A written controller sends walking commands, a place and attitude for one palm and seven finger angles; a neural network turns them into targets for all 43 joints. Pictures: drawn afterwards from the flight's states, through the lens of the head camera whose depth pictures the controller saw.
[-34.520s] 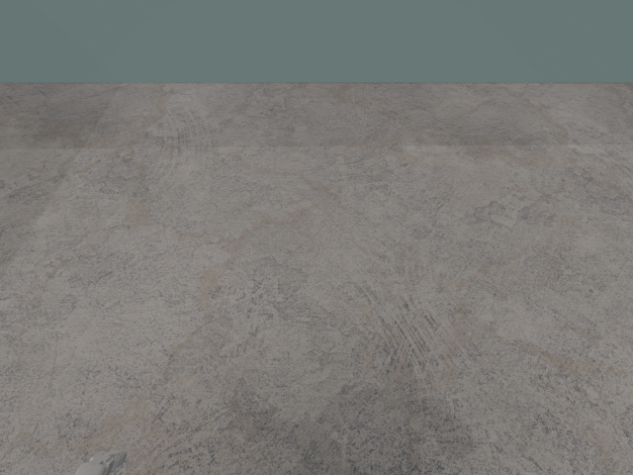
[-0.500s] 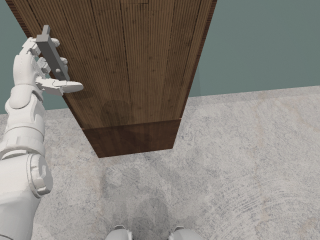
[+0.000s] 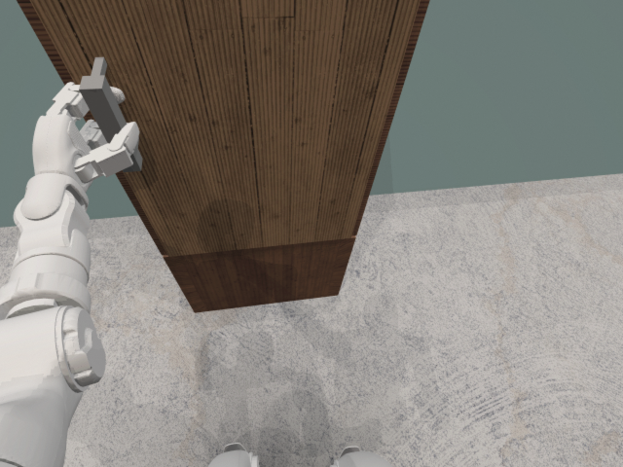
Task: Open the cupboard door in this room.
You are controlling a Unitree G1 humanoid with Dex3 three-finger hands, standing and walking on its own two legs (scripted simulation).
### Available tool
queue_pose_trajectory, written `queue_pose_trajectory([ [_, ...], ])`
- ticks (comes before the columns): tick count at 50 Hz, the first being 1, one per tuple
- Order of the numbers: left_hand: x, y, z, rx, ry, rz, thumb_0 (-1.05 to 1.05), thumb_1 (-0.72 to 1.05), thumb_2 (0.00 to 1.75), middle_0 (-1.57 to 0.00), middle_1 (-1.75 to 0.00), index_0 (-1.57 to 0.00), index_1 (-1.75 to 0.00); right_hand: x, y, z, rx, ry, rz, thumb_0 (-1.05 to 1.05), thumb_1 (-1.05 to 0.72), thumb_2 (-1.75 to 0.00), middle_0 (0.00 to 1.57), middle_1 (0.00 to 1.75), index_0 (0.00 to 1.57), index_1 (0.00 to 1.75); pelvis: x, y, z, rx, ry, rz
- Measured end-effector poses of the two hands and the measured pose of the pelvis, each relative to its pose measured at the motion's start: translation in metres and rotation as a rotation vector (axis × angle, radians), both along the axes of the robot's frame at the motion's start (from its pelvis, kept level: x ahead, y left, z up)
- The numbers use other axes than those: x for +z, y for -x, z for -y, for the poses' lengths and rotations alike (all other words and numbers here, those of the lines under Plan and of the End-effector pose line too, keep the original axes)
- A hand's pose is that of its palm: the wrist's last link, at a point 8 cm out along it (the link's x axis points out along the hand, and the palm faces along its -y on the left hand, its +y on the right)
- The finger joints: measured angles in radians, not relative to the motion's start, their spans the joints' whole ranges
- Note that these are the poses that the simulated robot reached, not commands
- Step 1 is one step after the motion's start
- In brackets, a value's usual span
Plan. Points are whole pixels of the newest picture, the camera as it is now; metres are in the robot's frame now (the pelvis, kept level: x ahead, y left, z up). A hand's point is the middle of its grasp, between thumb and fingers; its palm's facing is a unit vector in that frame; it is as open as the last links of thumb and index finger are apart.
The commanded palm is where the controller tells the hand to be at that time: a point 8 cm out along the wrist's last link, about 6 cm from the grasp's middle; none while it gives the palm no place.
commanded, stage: close the thumb around the handle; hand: left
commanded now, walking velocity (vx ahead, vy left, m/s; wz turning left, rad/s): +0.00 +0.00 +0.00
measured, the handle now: (117, 117) +0.55 +0.22 +0.11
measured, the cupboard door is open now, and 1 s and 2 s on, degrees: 0 34 38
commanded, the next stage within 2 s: pull the door open along its arc in 0.02 s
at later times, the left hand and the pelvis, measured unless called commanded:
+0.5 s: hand (130, 178) +0.44 +0.19 +0.11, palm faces +0.06 -1.00 +0.02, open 6.7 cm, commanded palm +0.38 +0.22 +0.11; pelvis +0.00 +0.01 +0.01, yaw -1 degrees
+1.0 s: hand (222, 283) +0.30 +0.08 +0.11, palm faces +0.43 -0.90 -0.01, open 6.4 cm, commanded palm +0.23 +0.09 +0.11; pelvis +0.00 -0.01 +0.01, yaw +4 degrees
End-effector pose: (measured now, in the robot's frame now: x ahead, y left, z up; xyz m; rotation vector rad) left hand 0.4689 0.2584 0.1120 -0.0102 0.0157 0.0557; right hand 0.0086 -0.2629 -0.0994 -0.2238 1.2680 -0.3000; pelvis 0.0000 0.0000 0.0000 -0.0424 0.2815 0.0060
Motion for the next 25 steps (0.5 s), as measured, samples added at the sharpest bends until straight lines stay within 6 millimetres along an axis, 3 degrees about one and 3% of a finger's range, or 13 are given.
queue_pose_trajectory([
  [10,0.000,0.001,0.002,0.013,0.003,-0.001,0.00,0.57,0.78,-0.32,-1.31,-0.33,-1.32,0.000,0.011,-0.004,-0.007,0.003,0.002,0.01,-0.91,-0.90,0.20,0.30,0.20,0.30,-0.001,0.007,-0.003,-0.003,0.003,-0.001],
  [17,-0.002,0.013,0.008,0.026,0.010,0.028,0.00,0.62,0.78,-0.29,-1.31,-0.28,-1.31,-0.001,0.017,-0.009,-0.020,-0.021,-0.005,0.01,-0.91,-0.90,0.20,0.30,0.20,0.30,0.000,0.005,-0.006,-0.013,0.001,0.010],
  [21,-0.003,0.027,0.013,0.020,0.005,0.040,0.00,0.63,0.77,-0.29,-1.31,-0.26,-1.31,-0.001,0.010,-0.013,-0.026,-0.041,0.024,0.01,-0.91,-0.90,0.20,0.30,0.20,0.30,0.003,0.002,-0.008,-0.019,-0.002,0.030],
  [25,-0.003,0.050,0.020,0.010,0.011,0.050,0.00,0.65,0.77,-0.28,-1.31,-0.25,-1.30,0.001,-0.010,-0.017,-0.012,-0.064,0.087,0.01,-0.91,-0.90,0.20,0.30,0.20,0.30,0.007,-0.002,-0.010,-0.021,-0.005,0.057],
])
